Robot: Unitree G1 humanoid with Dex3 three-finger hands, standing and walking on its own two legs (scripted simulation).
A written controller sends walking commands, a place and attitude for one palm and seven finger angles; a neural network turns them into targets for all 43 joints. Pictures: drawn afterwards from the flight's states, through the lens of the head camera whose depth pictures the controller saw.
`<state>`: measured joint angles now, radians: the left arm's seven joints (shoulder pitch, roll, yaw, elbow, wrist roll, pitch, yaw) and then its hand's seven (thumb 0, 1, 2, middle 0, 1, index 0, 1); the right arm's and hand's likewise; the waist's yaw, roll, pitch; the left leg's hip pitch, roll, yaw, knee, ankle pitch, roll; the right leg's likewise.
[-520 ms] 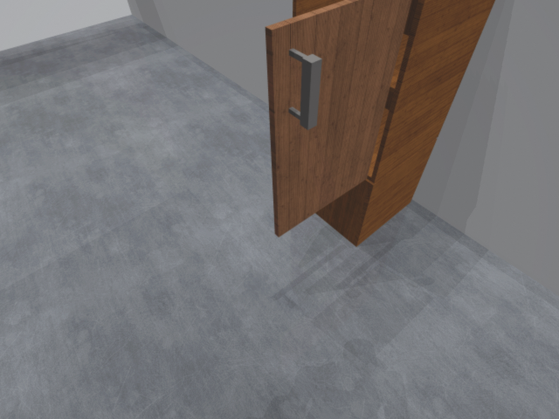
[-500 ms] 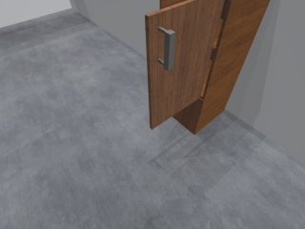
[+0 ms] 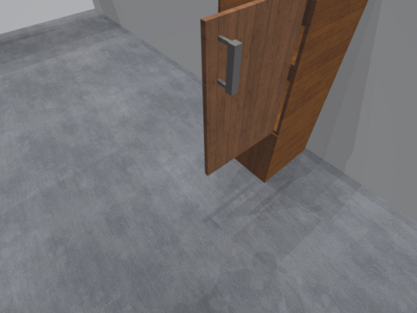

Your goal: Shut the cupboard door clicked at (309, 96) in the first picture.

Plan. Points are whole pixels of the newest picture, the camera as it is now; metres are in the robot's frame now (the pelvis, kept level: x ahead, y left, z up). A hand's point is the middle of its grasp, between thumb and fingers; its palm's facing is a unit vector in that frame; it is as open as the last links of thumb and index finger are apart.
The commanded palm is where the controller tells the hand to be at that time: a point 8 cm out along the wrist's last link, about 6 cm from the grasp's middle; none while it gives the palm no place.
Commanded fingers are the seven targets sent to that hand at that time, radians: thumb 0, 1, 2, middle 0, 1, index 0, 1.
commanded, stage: look at it before walking up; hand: left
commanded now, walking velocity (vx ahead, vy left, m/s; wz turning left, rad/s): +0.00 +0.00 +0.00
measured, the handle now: (227, 65) +0.66 -0.01 +0.13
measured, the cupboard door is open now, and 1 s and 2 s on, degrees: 88 88 88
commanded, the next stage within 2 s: walk around to get in front in 0.32 s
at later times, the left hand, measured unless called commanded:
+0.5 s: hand out of the picture +0.05 +0.22 -0.16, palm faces -0.01 -0.96 -0.28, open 7.4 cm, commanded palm none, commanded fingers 0.00 0.90 0.90 -0.20 -0.30 -0.20 -0.30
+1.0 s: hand out of the picture +0.07 +0.17 -0.18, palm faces -0.20 -0.94 -0.29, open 7.4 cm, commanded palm none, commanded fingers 0.00 0.90 0.90 -0.20 -0.30 -0.20 -0.30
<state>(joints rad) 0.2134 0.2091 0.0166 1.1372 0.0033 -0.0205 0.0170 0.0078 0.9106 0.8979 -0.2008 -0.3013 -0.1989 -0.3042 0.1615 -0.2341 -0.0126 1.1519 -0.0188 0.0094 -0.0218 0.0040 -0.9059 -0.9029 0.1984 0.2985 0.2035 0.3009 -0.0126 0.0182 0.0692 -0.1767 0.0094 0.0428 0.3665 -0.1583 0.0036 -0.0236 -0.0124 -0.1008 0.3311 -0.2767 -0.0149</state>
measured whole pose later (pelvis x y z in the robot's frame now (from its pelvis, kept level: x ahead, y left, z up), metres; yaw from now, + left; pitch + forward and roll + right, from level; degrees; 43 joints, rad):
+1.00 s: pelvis -0.03 -0.02 -0.02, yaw -15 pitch +0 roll +2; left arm 0.20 0.19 0.07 0.97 0.02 0.03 0.00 0.01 0.91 0.90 -0.20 -0.30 -0.20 -0.30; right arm 0.15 -0.23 -0.07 1.01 -0.02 0.07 -0.02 0.01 -0.90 -0.90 0.20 0.30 0.21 0.30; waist 0.01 0.05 0.14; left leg -0.42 0.08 0.11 0.90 -0.47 -0.03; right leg -0.29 0.01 -0.03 0.67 -0.37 -0.05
